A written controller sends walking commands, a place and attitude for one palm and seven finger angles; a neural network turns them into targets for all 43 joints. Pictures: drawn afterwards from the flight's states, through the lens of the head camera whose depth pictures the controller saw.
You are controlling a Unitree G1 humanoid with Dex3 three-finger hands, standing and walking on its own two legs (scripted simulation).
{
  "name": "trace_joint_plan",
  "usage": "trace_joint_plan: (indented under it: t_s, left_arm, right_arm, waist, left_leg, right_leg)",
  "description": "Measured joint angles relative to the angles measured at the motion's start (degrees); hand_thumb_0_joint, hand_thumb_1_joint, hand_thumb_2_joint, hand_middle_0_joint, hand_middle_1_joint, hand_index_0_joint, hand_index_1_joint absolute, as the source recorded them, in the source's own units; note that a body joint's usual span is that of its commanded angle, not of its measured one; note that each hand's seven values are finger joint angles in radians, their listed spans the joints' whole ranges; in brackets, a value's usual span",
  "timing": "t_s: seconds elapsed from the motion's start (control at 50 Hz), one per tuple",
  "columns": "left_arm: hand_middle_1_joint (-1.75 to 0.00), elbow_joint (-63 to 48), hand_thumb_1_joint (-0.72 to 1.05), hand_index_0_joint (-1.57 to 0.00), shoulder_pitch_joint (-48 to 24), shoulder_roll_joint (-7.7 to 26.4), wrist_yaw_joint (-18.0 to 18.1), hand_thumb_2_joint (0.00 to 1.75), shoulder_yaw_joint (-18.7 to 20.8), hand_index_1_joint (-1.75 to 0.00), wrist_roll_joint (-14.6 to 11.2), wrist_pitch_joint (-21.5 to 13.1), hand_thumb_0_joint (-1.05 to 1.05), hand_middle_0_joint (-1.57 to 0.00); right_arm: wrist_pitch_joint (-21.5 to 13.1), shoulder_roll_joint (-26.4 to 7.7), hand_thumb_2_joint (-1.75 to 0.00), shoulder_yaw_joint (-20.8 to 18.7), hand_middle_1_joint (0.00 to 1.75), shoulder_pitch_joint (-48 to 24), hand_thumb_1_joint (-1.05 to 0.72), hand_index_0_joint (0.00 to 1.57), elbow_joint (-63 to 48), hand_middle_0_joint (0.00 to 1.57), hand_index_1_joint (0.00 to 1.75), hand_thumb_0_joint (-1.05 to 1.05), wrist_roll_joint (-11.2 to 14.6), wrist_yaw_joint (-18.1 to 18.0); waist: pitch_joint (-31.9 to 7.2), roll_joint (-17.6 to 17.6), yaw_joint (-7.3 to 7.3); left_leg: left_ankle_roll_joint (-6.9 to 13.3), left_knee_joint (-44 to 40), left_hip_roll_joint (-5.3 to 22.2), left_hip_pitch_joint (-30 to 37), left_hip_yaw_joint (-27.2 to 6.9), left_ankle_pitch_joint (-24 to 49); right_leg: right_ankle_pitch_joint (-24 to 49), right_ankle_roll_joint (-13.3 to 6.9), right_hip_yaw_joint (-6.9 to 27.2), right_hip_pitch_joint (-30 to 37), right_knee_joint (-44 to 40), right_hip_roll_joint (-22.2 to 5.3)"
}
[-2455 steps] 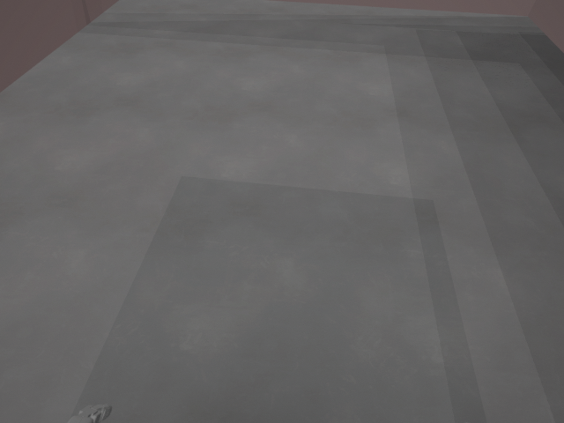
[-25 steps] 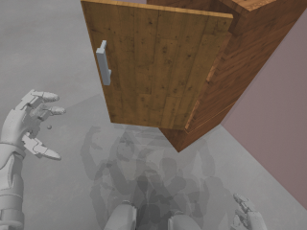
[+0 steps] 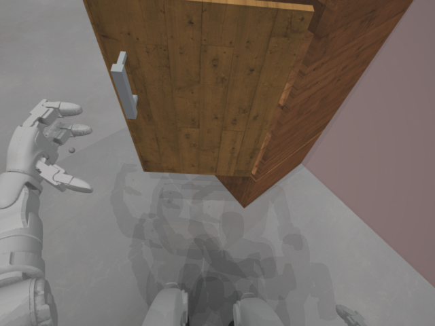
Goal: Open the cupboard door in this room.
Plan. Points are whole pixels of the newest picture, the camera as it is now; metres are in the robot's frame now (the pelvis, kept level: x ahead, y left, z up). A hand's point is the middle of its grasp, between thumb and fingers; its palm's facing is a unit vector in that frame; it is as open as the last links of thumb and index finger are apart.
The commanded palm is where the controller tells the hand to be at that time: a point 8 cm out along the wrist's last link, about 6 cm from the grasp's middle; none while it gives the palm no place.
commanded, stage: move the hooked fingers beside the handle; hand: left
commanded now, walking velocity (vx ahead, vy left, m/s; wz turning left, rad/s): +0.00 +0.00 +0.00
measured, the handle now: (127, 87) +0.56 +0.20 +0.05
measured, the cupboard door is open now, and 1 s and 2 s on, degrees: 50 50 50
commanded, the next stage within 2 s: slide the fingers in behind the handle in 1.54 s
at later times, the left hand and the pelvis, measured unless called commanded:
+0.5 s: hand (88, 119) +0.47 +0.25 +0.05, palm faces -0.02 -1.00 -0.02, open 14.0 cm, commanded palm +0.47 +0.29 +0.05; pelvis -0.01 +0.00 -0.02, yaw -1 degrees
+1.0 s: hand (99, 104) +0.52 +0.25 +0.04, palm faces -0.01 -1.00 -0.02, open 14.0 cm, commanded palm +0.51 +0.28 +0.05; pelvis +0.00 +0.01 -0.02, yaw -2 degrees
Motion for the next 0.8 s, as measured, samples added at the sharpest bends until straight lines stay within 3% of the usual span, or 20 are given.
trace_joint_plan:
  t_s: [0.34,0.8]
  left_arm:
    - [-1.20,12.60,-0.50,-0.30,-13.27,4.81,0.70,0.30,0.65,-1.20,3.32,-2.12,-0.01,-0.30]
    - [-1.20,20.49,-0.50,-0.30,-27.28,10.76,5.13,0.30,1.80,-1.20,8.53,0.35,-0.01,-0.30]
  right_arm:
    - [2.72,-0.39,-0.90,0.40,0.30,0.43,-0.91,0.20,1.59,0.20,0.30,0.00,-0.49,0.24]
    - [5.67,-0.21,-0.90,1.87,0.30,3.14,-0.91,0.20,1.98,0.20,0.30,0.00,-2.04,1.22]
  waist:
    - [0.43,-0.08,-1.89]
    - [1.21,0.97,-6.57]
  left_leg:
    - [-0.02,3.17,0.43,-5.17,-0.60,-0.48]
    - [0.51,5.75,1.02,-11.76,-0.94,-1.01]
  right_leg:
    - [-0.35,-0.08,-0.64,-4.86,2.71,0.45]
    - [-0.19,0.49,-0.93,-10.90,4.02,1.06]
